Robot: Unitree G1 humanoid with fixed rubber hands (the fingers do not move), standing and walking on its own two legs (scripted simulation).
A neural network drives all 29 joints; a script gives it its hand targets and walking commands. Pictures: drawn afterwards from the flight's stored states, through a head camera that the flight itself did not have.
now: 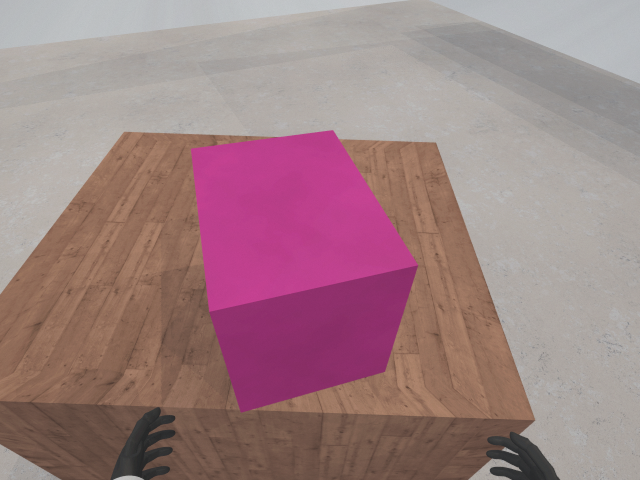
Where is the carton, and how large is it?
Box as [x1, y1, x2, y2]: [191, 130, 417, 412]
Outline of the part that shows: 332,130 191,149 209,312 241,412 384,371 417,264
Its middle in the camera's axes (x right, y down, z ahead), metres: -0.05 +0.04 +0.59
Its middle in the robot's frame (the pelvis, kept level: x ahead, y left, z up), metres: +0.43 +0.06 +0.03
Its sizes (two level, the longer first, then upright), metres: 0.305 0.227 0.256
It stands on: a pedestal, 0.68 m high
